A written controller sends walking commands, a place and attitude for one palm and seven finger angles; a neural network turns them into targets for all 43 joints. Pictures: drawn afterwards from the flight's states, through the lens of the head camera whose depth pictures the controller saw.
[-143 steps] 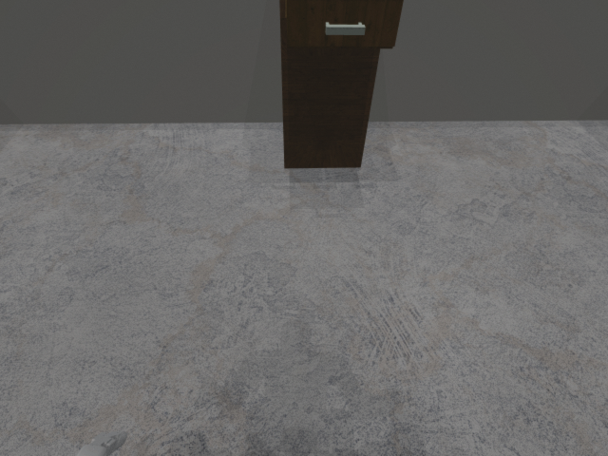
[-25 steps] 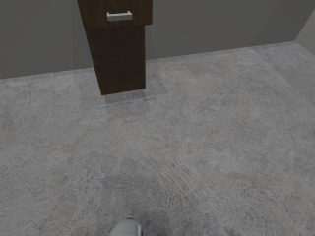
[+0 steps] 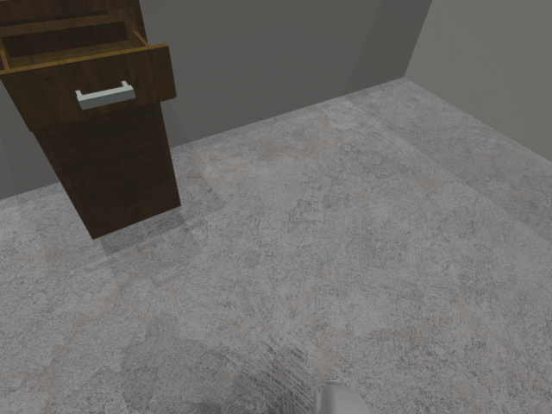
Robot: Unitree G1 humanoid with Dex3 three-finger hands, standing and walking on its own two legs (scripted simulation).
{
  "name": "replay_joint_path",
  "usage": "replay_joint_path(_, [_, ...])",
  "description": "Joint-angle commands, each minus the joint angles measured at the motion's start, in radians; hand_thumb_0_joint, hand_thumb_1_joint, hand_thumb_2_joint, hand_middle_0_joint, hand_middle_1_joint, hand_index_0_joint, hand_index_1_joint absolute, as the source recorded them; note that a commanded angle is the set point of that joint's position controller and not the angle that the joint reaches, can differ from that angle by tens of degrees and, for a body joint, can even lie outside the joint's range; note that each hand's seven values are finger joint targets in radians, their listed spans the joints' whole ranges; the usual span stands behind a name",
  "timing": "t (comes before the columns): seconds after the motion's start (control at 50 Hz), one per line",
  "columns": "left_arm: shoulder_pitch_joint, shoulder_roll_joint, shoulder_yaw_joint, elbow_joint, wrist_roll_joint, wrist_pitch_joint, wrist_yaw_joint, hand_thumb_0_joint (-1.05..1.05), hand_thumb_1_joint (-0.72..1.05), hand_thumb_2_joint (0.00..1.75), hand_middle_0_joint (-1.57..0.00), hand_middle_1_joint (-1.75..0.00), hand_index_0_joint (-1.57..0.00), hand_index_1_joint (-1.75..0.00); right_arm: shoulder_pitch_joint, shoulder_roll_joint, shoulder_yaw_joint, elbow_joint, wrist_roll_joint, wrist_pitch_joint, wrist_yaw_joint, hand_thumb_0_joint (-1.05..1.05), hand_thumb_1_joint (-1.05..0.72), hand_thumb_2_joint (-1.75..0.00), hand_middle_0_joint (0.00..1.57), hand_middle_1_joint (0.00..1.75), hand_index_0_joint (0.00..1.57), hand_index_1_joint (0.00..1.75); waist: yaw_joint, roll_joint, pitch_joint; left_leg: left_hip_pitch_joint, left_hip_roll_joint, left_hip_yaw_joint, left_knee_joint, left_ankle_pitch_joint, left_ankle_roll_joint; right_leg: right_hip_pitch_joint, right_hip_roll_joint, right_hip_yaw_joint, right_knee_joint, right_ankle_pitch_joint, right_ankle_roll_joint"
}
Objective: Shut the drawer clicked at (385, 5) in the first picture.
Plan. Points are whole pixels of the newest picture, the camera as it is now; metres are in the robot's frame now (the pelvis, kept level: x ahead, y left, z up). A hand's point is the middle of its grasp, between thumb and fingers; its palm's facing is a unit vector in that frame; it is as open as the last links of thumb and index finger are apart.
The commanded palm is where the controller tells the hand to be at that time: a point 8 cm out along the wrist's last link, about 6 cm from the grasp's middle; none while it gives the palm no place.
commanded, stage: walk to a spot facing it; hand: left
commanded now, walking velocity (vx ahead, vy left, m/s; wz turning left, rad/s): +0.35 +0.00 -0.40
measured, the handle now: (104, 93) +0.78 +0.43 +0.04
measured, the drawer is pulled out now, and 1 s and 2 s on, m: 0.29 0.29 0.29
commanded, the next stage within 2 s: turn to face it in 0.86 s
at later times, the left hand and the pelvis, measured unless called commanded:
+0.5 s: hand (191, 348) +0.27 +0.15 -0.17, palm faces -0.10 -0.97 -0.22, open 7.2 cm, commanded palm none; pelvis +0.22 -0.03 +0.00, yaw -8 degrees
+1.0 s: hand (207, 242) +0.51 +0.16 -0.17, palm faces -0.26 -0.95 -0.18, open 7.4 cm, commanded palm none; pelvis +0.40 +0.00 +0.00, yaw -21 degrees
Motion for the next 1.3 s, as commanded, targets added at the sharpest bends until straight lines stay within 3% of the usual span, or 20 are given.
replay_joint_path(0.0, [-0.142,-0.003,-0.016,-0.089,-0.005,-0.030,-0.004,0.00,0.90,0.90,-0.20,-0.30,-0.20,-0.30,0.143,-0.103,-0.017,0.003,-0.008,-0.015,-0.010,0.00,-0.90,-0.90,0.20,0.30,0.20,0.30,-0.026,0.127,0.146,0.079,0.315,-0.141,-0.092,0.658,-0.036,-0.111,0.012,-0.064,-0.153,-0.052,-0.024])
replay_joint_path(0.12, [-0.104,0.004,-0.021,-0.082,-0.006,-0.048,0.007,0.00,0.90,0.90,-0.20,-0.30,-0.20,-0.30,0.163,-0.126,-0.023,0.026,-0.009,0.003,-0.009,0.00,-0.90,-0.90,0.20,0.30,0.20,0.30,0.006,0.145,0.091,0.128,0.335,-0.058,0.100,1.171,-0.016,0.106,0.114,-0.167,-0.312,-0.216,-0.100])
replay_joint_path(0.18, [0.158,0.064,0.005,-0.011,0.001,-0.075,0.015,0.00,0.90,0.90,-0.20,-0.30,-0.20,-0.30,0.074,-0.161,-0.035,-0.008,0.004,0.006,-0.002,0.00,-0.90,-0.90,0.20,0.30,0.20,0.30,0.138,0.183,-0.060,-0.026,0.310,-0.013,0.471,1.136,-0.046,0.507,0.133,-0.159,-0.463,-0.123,-0.140])
replay_joint_path(0.2, [0.290,0.143,0.024,0.022,0.001,-0.086,0.022,0.00,0.90,0.90,-0.20,-0.30,-0.20,-0.30,0.050,-0.134,-0.034,-0.035,0.018,0.004,0.010,0.00,-0.90,-0.90,0.20,0.30,0.20,0.30,0.192,0.052,-0.160,-0.278,0.259,-0.007,0.748,0.745,-0.066,0.782,-0.043,0.062,-0.509,-0.052,-0.215])
replay_joint_path(0.22, [0.361,0.217,0.041,0.037,-0.013,-0.089,0.036,0.00,0.90,0.90,-0.20,-0.30,-0.20,-0.30,0.041,-0.071,-0.028,-0.076,0.028,-0.003,0.010,0.00,-0.90,-0.90,0.20,0.30,0.20,0.30,0.175,-0.110,-0.241,-0.586,0.072,-0.059,1.090,-0.204,-0.115,0.969,-0.332,0.567,-0.596,0.174,-0.364])
replay_joint_path(0.24, [0.316,0.236,0.045,0.030,-0.030,-0.081,0.045,0.00,0.90,0.90,-0.20,-0.30,-0.20,-0.30,-0.056,-0.092,-0.038,-0.101,0.019,0.004,0.010,0.00,-0.90,-0.90,0.20,0.30,0.20,0.30,0.167,-0.025,-0.166,-0.677,0.087,-0.222,1.188,-0.217,-0.085,0.896,-0.349,0.567,-0.686,0.158,-0.395])
replay_joint_path(0.26, [0.247,0.188,0.035,0.022,-0.032,-0.078,0.050,0.00,0.90,0.90,-0.20,-0.30,-0.20,-0.30,-0.105,-0.064,-0.043,-0.111,0.014,0.006,0.013,0.00,-0.90,-0.90,0.20,0.30,0.20,0.30,0.133,0.048,-0.025,-0.703,0.140,-0.263,1.158,-0.106,-0.081,0.749,-0.308,0.431,-0.712,0.140,-0.331])
replay_joint_path(0.34, [0.126,0.047,-0.006,0.001,-0.012,-0.115,0.053,0.00,0.90,0.90,-0.20,-0.30,-0.20,-0.30,-0.044,-0.017,-0.040,-0.086,-0.012,0.052,0.023,0.00,-0.90,-0.90,0.20,0.30,0.20,0.30,-0.001,0.042,0.087,-0.562,0.196,-0.269,0.952,0.019,-0.107,0.361,-0.174,0.174,-0.796,0.087,-0.206])
replay_joint_path(0.42, [0.133,0.077,-0.012,0.014,-0.012,-0.126,0.042,0.00,0.90,0.90,-0.20,-0.30,-0.20,-0.30,-0.118,-0.026,-0.040,-0.126,-0.010,0.061,0.043,0.00,-0.90,-0.90,0.20,0.30,0.20,0.30,-0.009,-0.058,0.083,-0.567,0.193,-0.236,0.739,0.107,-0.133,0.351,-0.110,0.102,-0.810,0.088,-0.193])
replay_joint_path(0.58, [0.249,0.128,-0.007,0.051,-0.013,-0.116,0.040,0.00,0.90,0.90,-0.20,-0.30,-0.20,-0.30,-0.410,-0.089,-0.031,-0.219,-0.010,0.028,0.064,0.00,-0.90,-0.90,0.20,0.30,0.20,0.30,0.083,-0.072,0.072,-0.513,0.119,-0.165,0.347,0.119,-0.110,0.575,-0.122,0.142,-0.702,0.281,-0.161])
replay_joint_path(0.64, [0.217,0.134,-0.004,0.048,-0.021,-0.110,0.043,0.00,0.90,0.90,-0.20,-0.30,-0.20,-0.30,-0.175,-0.165,-0.053,-0.149,-0.018,0.015,0.040,0.00,-0.90,-0.90,0.20,0.30,0.20,0.30,-0.037,0.008,-0.049,-0.098,0.091,-0.163,0.187,0.215,-0.082,0.463,-0.065,0.091,-0.375,0.393,-0.106])
replay_joint_path(0.68, [0.230,0.061,-0.017,0.004,-0.036,-0.110,0.029,0.00,0.90,0.90,-0.20,-0.30,-0.20,-0.30,0.045,-0.355,-0.093,-0.108,-0.023,0.016,0.024,0.00,-0.90,-0.90,0.20,0.30,0.20,0.30,-0.093,0.370,-0.241,0.248,0.544,-0.664,0.053,0.391,0.085,0.100,0.116,-0.013,0.189,-0.494,-0.032])
replay_joint_path(0.7, [0.180,0.099,-0.006,-0.008,-0.024,-0.105,0.033,0.00,0.90,0.90,-0.20,-0.30,-0.20,-0.30,0.000,-0.318,-0.078,-0.117,-0.013,0.023,0.021,0.00,-0.90,-0.90,0.20,0.30,0.20,0.30,-0.085,0.230,-0.179,0.142,0.553,-0.641,0.011,0.309,0.110,0.071,0.060,0.058,0.292,-0.498,-0.047])
replay_joint_path(0.8, [0.177,0.016,0.002,-0.004,-0.006,-0.041,0.010,0.00,0.90,0.90,-0.20,-0.30,-0.20,-0.30,-0.234,-0.156,-0.040,-0.171,-0.007,0.008,0.009,0.00,-0.90,-0.90,0.20,0.30,0.20,0.30,0.046,0.156,0.039,-0.258,0.405,-0.255,-0.059,0.325,0.007,0.110,-0.028,0.030,0.271,-0.252,0.006])
replay_joint_path(0.94, [0.080,0.004,0.017,-0.083,-0.009,0.000,0.005,0.00,0.90,0.90,-0.20,-0.30,-0.20,-0.30,-0.240,-0.178,-0.064,-0.181,-0.010,0.030,0.010,0.00,-0.90,-0.90,0.20,0.30,0.20,0.30,0.038,0.186,0.023,-0.236,0.385,-0.074,-0.031,0.409,0.026,0.133,-0.039,-0.030,-0.049,-0.175,0.045])
replay_joint_path(1.06, [0.117,0.018,-0.016,-0.040,-0.003,-0.050,0.036,0.00,0.90,0.90,-0.20,-0.30,-0.20,-0.30,-0.202,-0.168,-0.051,-0.127,-0.011,0.049,0.020,0.00,-0.90,-0.90,0.20,0.30,0.20,0.30,0.056,0.127,-0.046,-0.239,0.304,-0.133,0.144,0.394,-0.012,0.451,0.023,-0.085,-0.519,-0.027,0.034])
replay_joint_path(1.08, [0.147,0.063,-0.013,-0.025,-0.002,-0.064,0.043,0.00,0.90,0.90,-0.20,-0.30,-0.20,-0.30,-0.187,-0.144,-0.045,-0.118,-0.005,0.048,0.024,0.00,-0.90,-0.90,0.20,0.30,0.20,0.30,0.073,0.050,-0.081,-0.257,0.253,-0.121,0.210,0.280,-0.059,0.535,-0.030,-0.038,-0.601,0.085,0.034])
replay_joint_path(1.12, [0.157,0.189,-0.002,-0.017,-0.006,-0.078,0.054,0.00,0.90,0.90,-0.20,-0.30,-0.20,-0.30,-0.170,-0.066,-0.024,-0.142,0.008,0.069,0.030,0.00,-0.90,-0.90,0.20,0.30,0.20,0.30,0.069,-0.202,-0.125,-0.429,0.130,-0.135,0.434,-0.255,-0.125,0.633,-0.334,0.178,-0.632,0.486,-0.103])
replay_joint_path(1.16, [0.108,0.189,0.006,-0.029,-0.008,-0.068,0.060,0.00,0.90,0.90,-0.20,-0.30,-0.20,-0.30,-0.194,-0.071,-0.029,-0.147,0.007,0.102,0.025,0.00,-0.90,-0.90,0.20,0.30,0.20,0.30,0.074,-0.222,-0.110,-0.469,0.126,-0.216,0.646,-0.298,-0.124,0.577,-0.332,0.140,-0.654,0.463,-0.163])
replay_joint_path(1.28, [-0.040,0.163,0.010,-0.093,-0.004,-0.043,0.076,0.00,0.90,0.90,-0.20,-0.30,-0.20,-0.30,-0.172,-0.093,-0.050,-0.142,0.006,0.126,0.041,0.00,-0.90,-0.90,0.20,0.30,0.20,0.30,0.028,-0.143,-0.032,-0.450,0.120,-0.225,0.690,-0.173,-0.141,0.430,-0.301,-0.042,-0.671,0.144,-0.125])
